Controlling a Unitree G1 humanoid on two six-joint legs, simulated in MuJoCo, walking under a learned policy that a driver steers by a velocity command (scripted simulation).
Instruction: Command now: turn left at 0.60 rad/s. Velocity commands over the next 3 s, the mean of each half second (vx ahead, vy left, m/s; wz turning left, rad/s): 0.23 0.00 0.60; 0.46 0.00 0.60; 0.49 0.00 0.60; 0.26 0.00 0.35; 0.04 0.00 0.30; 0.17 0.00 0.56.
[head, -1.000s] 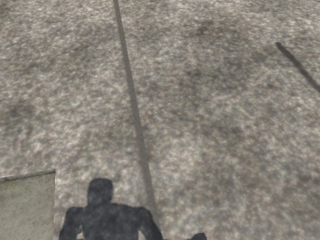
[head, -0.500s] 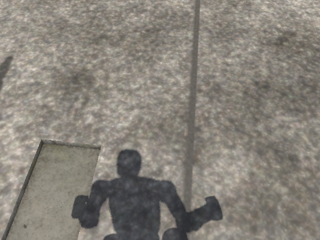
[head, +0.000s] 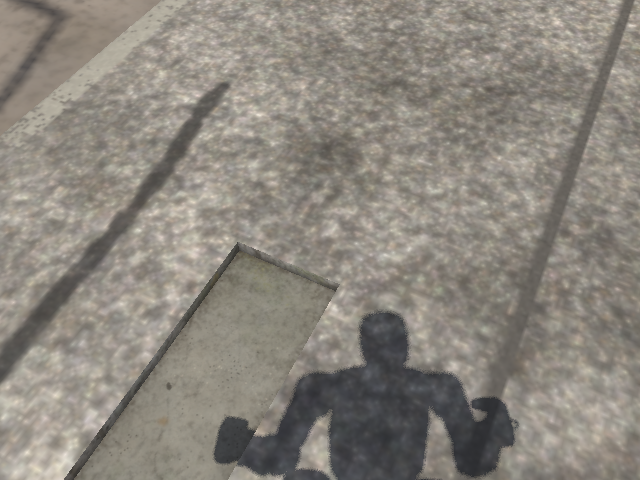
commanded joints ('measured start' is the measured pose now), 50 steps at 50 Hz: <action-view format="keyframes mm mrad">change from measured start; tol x32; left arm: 1 -11 178 49 -44 -24 -14 -3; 50 243 216 39 22 -26 -71 1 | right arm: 1 66 -108 -47 -56 -2 -11 1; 50 108 -161 -60 -1 -9 -116 50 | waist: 1 -42 -148 -144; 3 -11 350 -168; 24 6 135 -68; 27 59 -262 -165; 50 -101 -42 -166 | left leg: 1 166 -53 57 -269 166 71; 3 482 295 -461 -296 845 258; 8 280 185 -440 -478 -114 281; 22 142 119 -522 -440 -108 268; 29 -509 -17 -202 461 -102 76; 46 -246 19 -9 -168 423 104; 50 289 -129 75 -222 303 199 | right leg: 1 72 -186 98 24 324 -141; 3 -394 21 -32 535 -406 41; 5 -472 54 180 755 -361 35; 24 36 118 182 -50 87 -29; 28 357 -319 852 -275 -535 -271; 45 263 -157 12 -264 406 -144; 50 182 -108 -87 305 926 -75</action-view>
